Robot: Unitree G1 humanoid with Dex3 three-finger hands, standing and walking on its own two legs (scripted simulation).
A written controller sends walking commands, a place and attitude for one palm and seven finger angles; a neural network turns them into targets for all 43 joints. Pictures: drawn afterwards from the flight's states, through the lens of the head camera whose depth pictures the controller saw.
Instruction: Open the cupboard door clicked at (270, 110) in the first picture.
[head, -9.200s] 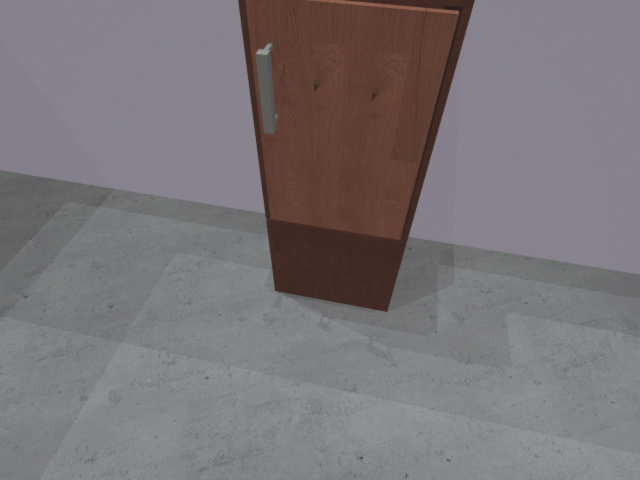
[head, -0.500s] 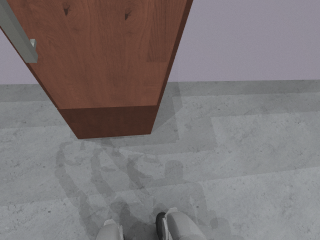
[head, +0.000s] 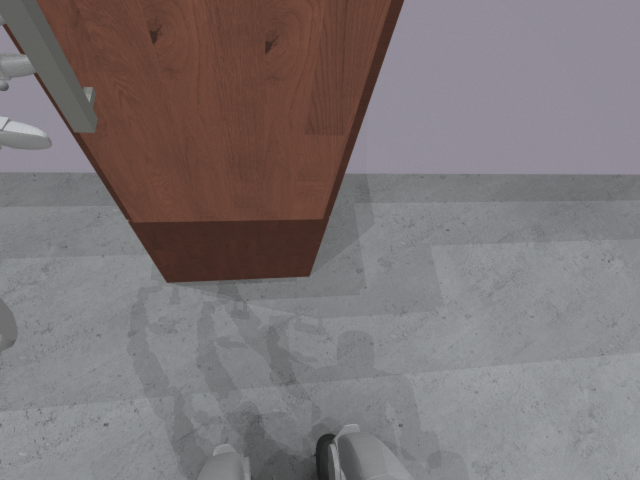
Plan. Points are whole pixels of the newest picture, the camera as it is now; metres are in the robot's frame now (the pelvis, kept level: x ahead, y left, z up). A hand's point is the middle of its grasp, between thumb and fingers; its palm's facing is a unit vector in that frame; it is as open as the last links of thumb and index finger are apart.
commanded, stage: slide the fingers in behind the handle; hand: left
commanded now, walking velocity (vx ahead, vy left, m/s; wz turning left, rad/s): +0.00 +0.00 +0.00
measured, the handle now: (55, 51) +0.57 +0.23 +0.13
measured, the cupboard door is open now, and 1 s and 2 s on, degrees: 0 0 1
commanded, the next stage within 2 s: close the thumb around the handle in 1.04 s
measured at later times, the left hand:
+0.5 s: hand (32, 98) +0.51 +0.25 +0.12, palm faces +0.02 -1.00 -0.03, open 15.0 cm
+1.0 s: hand (71, 88) +0.51 +0.21 +0.13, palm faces -0.01 -1.00 -0.02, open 14.0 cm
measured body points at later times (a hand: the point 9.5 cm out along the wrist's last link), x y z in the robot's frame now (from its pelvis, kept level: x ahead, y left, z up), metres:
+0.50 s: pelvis +0.00 +0.00 +0.00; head +0.12 +0.03 +0.44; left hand +0.50 +0.30 +0.13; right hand +0.00 -0.27 -0.10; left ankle -0.03 +0.10 -0.69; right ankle +0.01 -0.14 -0.69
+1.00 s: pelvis -0.01 -0.01 +0.00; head +0.11 +0.00 +0.44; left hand +0.51 +0.26 +0.13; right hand -0.04 -0.28 -0.10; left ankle -0.03 +0.10 -0.69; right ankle +0.01 -0.14 -0.69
